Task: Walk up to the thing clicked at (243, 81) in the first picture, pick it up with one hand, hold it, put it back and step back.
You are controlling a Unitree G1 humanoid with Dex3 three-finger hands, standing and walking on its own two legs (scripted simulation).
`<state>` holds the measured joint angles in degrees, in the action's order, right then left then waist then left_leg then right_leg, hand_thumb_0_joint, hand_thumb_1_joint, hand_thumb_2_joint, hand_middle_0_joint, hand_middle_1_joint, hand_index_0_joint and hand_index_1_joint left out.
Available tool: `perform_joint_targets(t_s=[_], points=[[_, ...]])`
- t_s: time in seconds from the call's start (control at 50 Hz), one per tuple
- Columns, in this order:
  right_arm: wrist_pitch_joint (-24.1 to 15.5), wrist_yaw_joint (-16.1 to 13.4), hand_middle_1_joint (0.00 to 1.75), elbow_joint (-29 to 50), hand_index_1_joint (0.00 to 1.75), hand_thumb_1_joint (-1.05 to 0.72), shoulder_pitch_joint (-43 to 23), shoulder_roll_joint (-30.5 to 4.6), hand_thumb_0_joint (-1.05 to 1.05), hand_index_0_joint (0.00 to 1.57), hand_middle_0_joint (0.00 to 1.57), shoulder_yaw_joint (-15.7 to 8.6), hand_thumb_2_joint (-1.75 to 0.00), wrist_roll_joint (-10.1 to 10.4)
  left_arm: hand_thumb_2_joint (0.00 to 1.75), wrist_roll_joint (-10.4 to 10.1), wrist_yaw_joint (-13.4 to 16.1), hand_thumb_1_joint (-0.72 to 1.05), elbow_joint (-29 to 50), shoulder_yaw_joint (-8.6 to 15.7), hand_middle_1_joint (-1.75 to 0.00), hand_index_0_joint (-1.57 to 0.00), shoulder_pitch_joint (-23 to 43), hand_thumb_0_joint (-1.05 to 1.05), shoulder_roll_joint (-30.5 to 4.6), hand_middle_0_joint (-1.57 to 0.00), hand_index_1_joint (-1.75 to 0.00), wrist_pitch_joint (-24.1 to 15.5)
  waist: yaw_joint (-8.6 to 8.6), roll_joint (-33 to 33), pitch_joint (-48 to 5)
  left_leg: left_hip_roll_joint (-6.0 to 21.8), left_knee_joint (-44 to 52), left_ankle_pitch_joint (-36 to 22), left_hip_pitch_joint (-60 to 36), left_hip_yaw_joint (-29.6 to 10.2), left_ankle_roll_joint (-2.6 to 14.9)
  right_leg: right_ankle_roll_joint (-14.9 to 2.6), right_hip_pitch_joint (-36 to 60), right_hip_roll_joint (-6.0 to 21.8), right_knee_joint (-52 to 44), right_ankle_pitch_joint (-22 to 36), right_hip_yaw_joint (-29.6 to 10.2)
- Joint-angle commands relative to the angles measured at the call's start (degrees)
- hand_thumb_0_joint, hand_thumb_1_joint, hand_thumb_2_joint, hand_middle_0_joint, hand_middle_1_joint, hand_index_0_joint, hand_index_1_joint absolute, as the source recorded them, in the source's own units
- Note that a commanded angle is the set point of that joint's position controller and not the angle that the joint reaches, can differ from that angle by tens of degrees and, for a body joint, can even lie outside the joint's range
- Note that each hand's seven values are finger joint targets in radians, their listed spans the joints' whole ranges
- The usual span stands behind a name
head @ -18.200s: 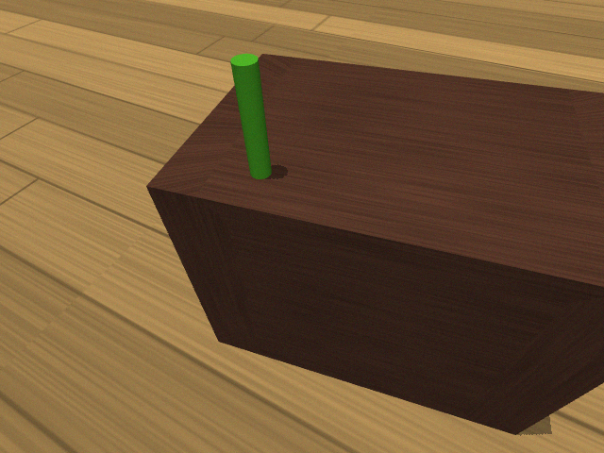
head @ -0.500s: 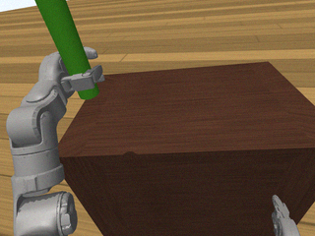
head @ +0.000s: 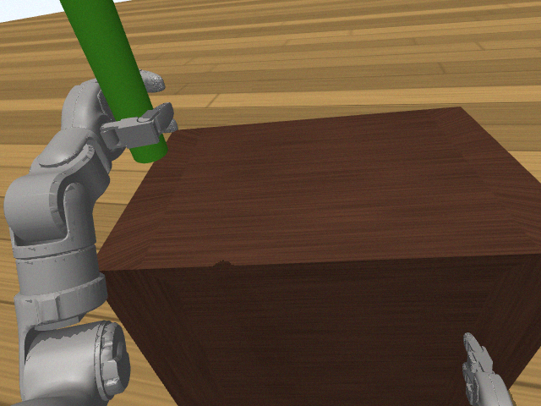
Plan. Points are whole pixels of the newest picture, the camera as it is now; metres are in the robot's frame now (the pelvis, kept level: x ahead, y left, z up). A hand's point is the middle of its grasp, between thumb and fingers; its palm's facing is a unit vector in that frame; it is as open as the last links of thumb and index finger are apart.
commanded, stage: hold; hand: left
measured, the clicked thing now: (112, 61) +0.34 +0.18 +0.40
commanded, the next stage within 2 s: crouch in 0.46 s
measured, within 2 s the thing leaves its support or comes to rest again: neither
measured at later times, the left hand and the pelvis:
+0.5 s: hand (145, 114) +0.34 +0.16 +0.33, palm faces +0.14 -0.99 +0.00, open 5.8 cm; pelvis -0.01 +0.00 +0.00, yaw +0 degrees
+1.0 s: hand (166, 157) +0.39 +0.18 +0.25, palm faces +0.20 -0.98 +0.03, open 5.8 cm; pelvis -0.02 +0.00 +0.00, yaw +0 degrees
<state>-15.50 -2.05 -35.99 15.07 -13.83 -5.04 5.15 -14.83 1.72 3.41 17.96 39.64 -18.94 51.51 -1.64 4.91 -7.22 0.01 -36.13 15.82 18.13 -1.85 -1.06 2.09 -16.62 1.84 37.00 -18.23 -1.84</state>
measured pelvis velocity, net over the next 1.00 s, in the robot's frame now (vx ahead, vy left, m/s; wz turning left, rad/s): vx -0.02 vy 0.00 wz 0.00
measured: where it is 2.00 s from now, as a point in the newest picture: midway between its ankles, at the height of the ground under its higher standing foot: outside the picture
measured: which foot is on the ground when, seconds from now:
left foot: down 0.00-1.00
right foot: down 0.00-1.00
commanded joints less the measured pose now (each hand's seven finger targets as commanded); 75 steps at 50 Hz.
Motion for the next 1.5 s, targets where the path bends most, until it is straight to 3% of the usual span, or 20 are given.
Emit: perform_joint_targets(t_s=[0.0,0.14,0.18,0.24,0.32,0.36,0.44,0.52,0.56,0.62,0.68,0.72,0.86,0.98,1.12,1.18,1.26,1.28,1.38,1.48], points=[[-3.3,0.5,0.05,11.6,0.05,0.57,-7.7,-5.6,0.00,0.05,0.05,-1.6,-0.05,0.3,1.39,-0.7,-0.3,0.61,7.3,2.7,-1.50,-1.43,25.6,0.00,-10.4,-1.40,-1.50,-3.4,-0.19,-7.0,-7.2,-1.4,5.6,-4.4,-5.7,2.6,1.49,-1.19,-2.2,-2.3,-8.5,5.3,4.6],[-3.1,1.0,0.05,12.2,0.05,0.57,-7.1,-5.4,0.00,0.05,0.05,-2.2,-0.05,0.5,1.38,0.0,1.6,0.60,12.9,2.1,-1.49,-1.40,29.0,0.00,-10.3,-1.37,-1.48,-5.1,-0.05,-4.7,-8.3,-1.2,6.1,-3.7,-7.1,2.5,1.18,-1.64,-2.8,-2.3,-7.9,4.7,4.5],[-3.3,0.6,0.05,12.5,0.05,0.57,-7.2,-6.3,0.00,0.05,0.05,-2.8,-0.05,0.3,1.37,0.3,2.3,0.60,17.2,3.9,-1.47,-1.40,33.6,0.00,-14.0,-1.37,-1.47,-6.4,-0.03,-3.6,-10.8,-1.1,6.1,-3.5,-8.1,2.3,1.13,-1.62,-1.9,-2.2,-8.0,4.7,4.5],[-3.9,0.2,0.05,12.2,0.05,0.56,-9.1,-5.7,0.00,0.05,0.05,-2.1,-0.05,0.1,1.36,0.3,2.7,0.58,12.1,2.9,-1.46,-1.38,30.5,0.00,-11.2,-1.36,-1.46,-7.0,-0.10,-4.2,-9.4,-1.2,5.8,-2.8,-7.0,2.4,1.22,-1.47,-1.4,-2.0,-8.1,4.1,4.4],[-4.2,-0.3,0.05,11.6,0.05,0.56,-9.0,-5.8,0.00,0.05,0.05,-2.2,-0.05,-0.1,1.36,0.7,2.3,0.58,16.8,4.0,-1.47,-1.39,34.3,0.00,-14.6,-1.37,-1.46,-8.4,-0.03,-0.7,-12.9,-1.0,5.5,-4.0,-9.1,2.0,0.82,-1.69,-1.3,-2.1,-7.7,5.2,4.7],[-4.4,-0.1,0.05,10.7,0.05,0.56,-9.8,-5.4,0.00,0.05,0.05,-1.8,-0.05,0.0,1.36,0.7,1.8,0.57,14.4,2.3,-1.46,-1.39,31.7,0.00,-11.9,-1.37,-1.46,-7.7,-0.46,-1.2,-10.9,-0.9,5.8,-2.9,-7.8,1.9,0.74,-1.80,-1.7,-2.4,-7.8,3.9,4.9],[-4.4,-0.2,0.05,9.9,0.05,0.56,-8.4,-6.1,0.00,0.05,0.05,-2.6,-0.05,0.0,1.36,-0.3,0.1,0.58,11.2,5.1,-1.47,-1.41,29.2,0.00,-14.4,-1.39,-1.47,-6.4,-0.56,-4.3,-9.4,-1.0,6.2,-1.9,-6.2,2.1,1.21,-1.42,-1.3,-2.3,-8.7,3.1,4.5],[-4.3,0.6,0.05,10.9,0.05,0.57,-8.8,-4.8,0.00,0.05,0.05,-1.3,-0.05,0.3,1.38,-0.6,-0.1,0.59,6.4,2.8,-1.47,-1.40,24.8,0.00,-9.7,-1.38,-1.47,-4.0,-1.09,-6.4,-5.4,-1.0,7.0,-0.9,-4.1,2.2,1.14,-1.45,-2.4,-2.5,-9.1,1.9,4.7],[-3.8,0.6,0.05,9.6,0.05,0.57,-7.0,-6.2,0.00,0.05,0.05,-3.1,-0.05,0.3,1.36,-0.7,0.1,0.52,11.7,4.2,-1.49,-1.46,28.8,0.00,-12.9,-1.45,-1.49,-4.2,-0.43,-5.1,-7.7,-1.2,6.8,-0.6,-5.7,2.7,1.32,-1.51,-2.4,-2.3,-9.2,1.5,4.3],[-4.2,0.9,0.05,11.3,0.05,0.58,-8.1,-6.1,0.00,0.05,0.05,-2.8,-0.04,0.4,1.35,-0.6,0.5,0.52,8.0,2.0,-1.47,-1.43,27.5,0.00,-9.7,-1.42,-1.47,-3.8,0.58,-6.5,-6.7,-1.2,6.7,-1.5,-6.1,2.7,1.39,-1.32,-3.0,-2.4,-9.1,2.6,4.4],[-4.3,0.4,0.05,10.5,0.05,0.58,-6.7,-6.3,0.00,0.05,0.05,-3.4,-0.04,0.5,1.36,-0.3,1.1,0.55,10.5,3.7,-1.48,-1.44,31.0,0.00,-13.2,-1.43,-1.48,-5.7,0.89,-6.6,-8.2,-1.5,6.1,-2.4,-7.1,3.0,1.64,-1.23,-3.1,-2.0,-8.9,3.4,4.1],[-4.7,0.2,0.05,10.1,0.05,0.58,-7.2,-5.8,0.00,0.05,0.05,-2.9,-0.04,0.3,1.34,0.1,1.5,0.54,4.9,2.2,-1.46,-1.42,28.1,0.00,-10.7,-1.41,-1.46,-6.3,0.89,-8.1,-6.4,-1.7,6.1,-2.1,-6.0,3.0,1.75,-1.07,-3.6,-1.9,-9.1,2.9,4.0],[-6.1,-1.5,0.05,8.8,0.05,0.58,-7.5,-5.1,0.00,0.05,0.05,-0.9,-0.04,-1.0,1.33,2.2,1.8,0.57,-5.1,2.2,-1.45,-1.42,31.4,0.00,-12.6,-1.41,-1.45,-14.7,1.43,-6.7,-6.1,-1.6,6.0,0.7,-4.2,2.6,1.63,-1.18,-5.2,-1.6,-8.9,1.6,3.8],[-7.4,-2.8,0.05,9.5,0.05,0.58,-7.0,-6.1,0.00,0.05,0.05,-1.4,-0.04,-2.0,1.31,3.5,0.8,0.56,-7.9,2.2,-1.42,-1.40,34.8,0.00,-15.3,-1.39,-1.43,-24.2,2.22,-2.8,-13.3,-1.2,4.4,-1.0,-6.8,2.3,1.38,-1.30,-4.7,-1.4,-7.9,3.1,3.2],[-8.2,-3.2,0.05,10.1,0.05,0.56,-8.1,-5.6,0.00,0.05,0.05,-0.5,-0.05,-2.5,1.32,4.6,0.5,0.53,-11.8,2.3,-1.45,-1.40,36.0,0.00,-16.2,-1.39,-1.45,-33.0,2.29,-0.7,-15.1,-0.3,4.5,-1.1,-7.1,1.5,0.84,-1.70,-5.4,-2.4,-6.6,3.8,3.8],[-8.2,-3.3,0.05,11.0,0.05,0.56,-7.5,-6.4,0.00,0.05,0.05,-1.2,-0.05,-2.8,1.33,4.7,0.4,0.52,-16.4,3.5,-1.46,-1.41,34.1,0.00,-17.5,-1.40,-1.46,-35.7,2.60,-2.7,-14.8,-0.3,4.2,-2.3,-5.3,1.9,1.13,-1.37,-3.6,-2.4,-6.7,5.0,3.5],[-7.6,-3.0,0.05,10.6,0.05,0.57,-4.5,-6.1,0.00,0.05,0.05,-0.7,-0.05,-3.1,1.35,5.5,-0.8,0.56,-22.6,2.3,-1.47,-1.42,30.3,0.00,-15.8,-1.41,-1.47,-38.7,3.55,-3.5,-13.0,-0.1,3.5,-5.7,-4.9,2.5,1.36,-1.44,-4.7,-2.7,-6.1,8.3,3.4],[-7.5,-2.6,0.05,10.2,0.05,0.57,-4.7,-4.5,0.00,0.05,0.05,0.6,-0.05,-3.0,1.36,5.7,-1.3,0.57,-21.4,0.3,-1.48,-1.43,31.2,0.00,-14.2,-1.42,-1.48,-39.4,3.59,-2.2,-13.2,-0.3,3.4,-6.3,-5.1,2.6,1.39,-1.49,-4.7,-2.5,-6.1,9.0,3.2],[-7.1,-2.0,0.05,11.5,0.05,0.57,-2.4,-6.0,0.00,0.05,0.05,-0.6,-0.05,-3.0,1.38,5.3,-1.9,0.55,-22.6,2.3,-1.52,-1.47,31.8,0.00,-16.7,-1.45,-1.52,-42.7,3.83,-2.1,-13.4,0.1,3.6,-7.1,-5.7,2.4,1.40,-1.68,-5.2,-2.8,-6.0,9.6,3.6],[-6.7,-1.7,0.05,12.2,0.05,0.57,-2.8,-5.8,0.00,0.05,0.05,0.0,-0.05,-3.4,1.39,5.6,-1.7,0.59,-20.5,1.7,-1.50,-1.44,33.7,0.00,-15.8,-1.42,-1.50,-45.9,4.15,0.2,-15.9,0.9,3.7,-9.3,-8.7,1.5,0.80,-2.08,-5.3,-3.2,-5.2,11.0,4.0]])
